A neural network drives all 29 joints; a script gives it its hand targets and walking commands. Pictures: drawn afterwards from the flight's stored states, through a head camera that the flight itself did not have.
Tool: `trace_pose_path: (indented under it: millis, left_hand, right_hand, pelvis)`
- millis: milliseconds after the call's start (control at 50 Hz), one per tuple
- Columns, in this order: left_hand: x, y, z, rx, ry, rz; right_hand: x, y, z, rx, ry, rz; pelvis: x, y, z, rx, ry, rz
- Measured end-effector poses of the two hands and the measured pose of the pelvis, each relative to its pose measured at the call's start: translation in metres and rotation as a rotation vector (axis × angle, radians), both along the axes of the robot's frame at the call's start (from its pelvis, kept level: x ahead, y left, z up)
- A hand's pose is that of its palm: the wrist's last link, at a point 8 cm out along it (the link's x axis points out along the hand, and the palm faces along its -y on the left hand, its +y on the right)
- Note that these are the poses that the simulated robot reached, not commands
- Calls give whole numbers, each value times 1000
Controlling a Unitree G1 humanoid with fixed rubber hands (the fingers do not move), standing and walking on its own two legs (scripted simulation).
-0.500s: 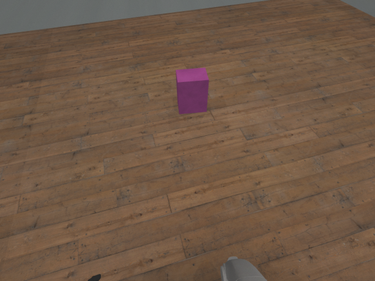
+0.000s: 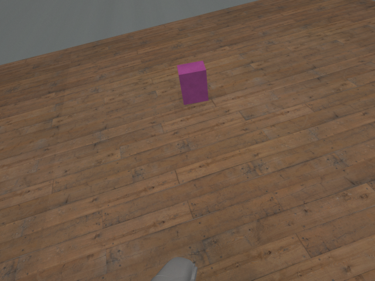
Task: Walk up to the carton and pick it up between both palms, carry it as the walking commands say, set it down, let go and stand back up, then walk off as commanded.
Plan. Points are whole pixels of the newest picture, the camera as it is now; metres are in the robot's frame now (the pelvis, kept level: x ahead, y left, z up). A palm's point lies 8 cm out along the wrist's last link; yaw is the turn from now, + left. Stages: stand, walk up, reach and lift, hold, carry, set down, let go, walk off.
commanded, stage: walk off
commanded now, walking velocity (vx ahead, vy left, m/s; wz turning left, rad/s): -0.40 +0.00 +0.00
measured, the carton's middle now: (193, 83) +1.74 +0.14 -0.62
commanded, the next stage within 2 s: stand in 0.92 s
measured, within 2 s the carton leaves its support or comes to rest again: neither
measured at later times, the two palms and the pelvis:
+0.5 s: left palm out of the picture -0.19 +0.27 -0.12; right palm out of the picture -0.24 -0.27 -0.12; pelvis -0.27 +0.00 +0.00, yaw +2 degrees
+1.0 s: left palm out of the picture -0.42 +0.24 -0.11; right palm out of the picture -0.47 -0.29 -0.14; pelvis -0.52 -0.02 +0.00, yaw +0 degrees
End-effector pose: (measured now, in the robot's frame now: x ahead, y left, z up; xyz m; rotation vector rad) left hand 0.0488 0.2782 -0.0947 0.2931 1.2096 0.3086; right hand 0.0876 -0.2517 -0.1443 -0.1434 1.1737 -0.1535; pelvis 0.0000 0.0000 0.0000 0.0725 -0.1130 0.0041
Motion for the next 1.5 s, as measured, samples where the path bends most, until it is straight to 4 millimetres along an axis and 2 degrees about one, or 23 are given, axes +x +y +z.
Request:
trace_pose_path:
  millis: [100,160,280,360,400,420,460,540,580,620,700,740,780,820,860,960,1020,1120,1220,1300,1360,1420,1500]
  left_hand:
    - [6,-14,8,2,-109,-38]
    - [-9,-23,7,-16,-149,-48]
    - [-72,-25,-7,-49,-169,-37]
    - [-119,-21,-22,-88,-172,-44]
    - [-148,-19,-20,-98,-154,-42]
    - [-164,-17,-19,-101,-146,-37]
    - [-199,-11,-18,-109,-120,-18]
    - [-277,-3,-32,-106,7,-20]
    - [-311,-5,-40,-111,60,-19]
    - [-338,-11,-44,-122,75,-7]
    - [-387,-27,-44,-131,72,19]
    - [-417,-34,-44,-115,79,23]
    - [-449,-40,-38,-109,91,30]
    - [-471,-43,-28,-98,93,23]
    - [-480,-42,-20,-79,75,8]
    - [-468,-38,-10,-55,-36,-38]
    - [-476,-35,-12,-60,-78,-57]
    - [-525,-23,-29,-95,-81,-47]
    - [-584,-8,-28,-124,-48,-26]
    - [-627,0,-29,-133,3,-6]
    - [-657,-1,-32,-135,70,-6]
    - [-674,-7,-32,-133,104,-7]
    - [-681,-20,-30,-118,98,-19]
  right_hand:
    - [-54,-8,-7,9,37,8]
    - [-90,-8,-13,12,67,9]
    - [-176,-10,-15,-19,112,1]
    - [-262,-16,-6,-81,167,-27]
    - [-304,-16,2,-105,224,-39]
    - [-318,-17,6,-115,248,-36]
    - [-330,-19,18,-137,242,-26]
    - [-321,-28,38,-181,110,-14]
    - [-319,-31,43,-195,39,2]
    - [-329,-34,44,-196,0,15]
    - [-375,-38,31,-165,-11,9]
    - [-401,-42,20,-141,-12,3]
    - [-431,-43,16,-121,13,-7]
    - [-457,-43,19,-98,34,-15]
    - [-480,-43,19,-78,39,-21]
    - [-535,-37,9,-56,96,-13]
    - [-567,-32,5,-58,121,-8]
    - [-610,-19,6,-88,109,-12]
    - [-651,-10,27,-121,102,-26]
    - [-657,-11,42,-151,70,-15]
    - [-663,-12,44,-152,48,-16]
    - [-679,-15,39,-142,65,-19]
    - [-704,-24,26,-115,91,-35]
  pelvis:
    - [-50,-9,-2,5,60,13]
    - [-81,-10,-4,4,76,16]
    - [-146,-5,-11,-7,55,18]
    - [-199,1,-14,-36,21,11]
    - [-222,3,-9,-77,-5,12]
    - [-232,3,-5,-99,-9,18]
    - [-251,2,2,-132,18,29]
    - [-291,-2,4,-146,86,9]
    - [-313,-5,2,-139,94,4]
    - [-334,-9,0,-134,92,3]
    - [-379,-17,-4,-126,76,-5]
    - [-404,-24,-10,-107,66,-7]
    - [-427,-27,-6,-92,29,-12]
    - [-443,-28,1,-63,17,-11]
    - [-459,-28,4,-41,25,-13]
    - [-506,-25,3,-43,91,0]
    - [-534,-20,0,-50,105,2]
    - [-576,-3,-8,-71,77,2]
    - [-607,10,3,-123,43,0]
    - [-623,11,10,-137,89,9]
    - [-635,10,10,-129,119,-4]
    - [-647,7,10,-117,125,-11]
    - [-662,-5,5,-89,112,-25]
